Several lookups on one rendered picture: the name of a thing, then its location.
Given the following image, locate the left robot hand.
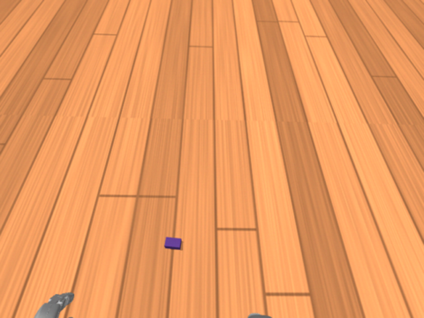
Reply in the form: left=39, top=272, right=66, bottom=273
left=34, top=293, right=74, bottom=318

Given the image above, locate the small box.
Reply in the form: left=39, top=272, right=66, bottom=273
left=164, top=237, right=182, bottom=250

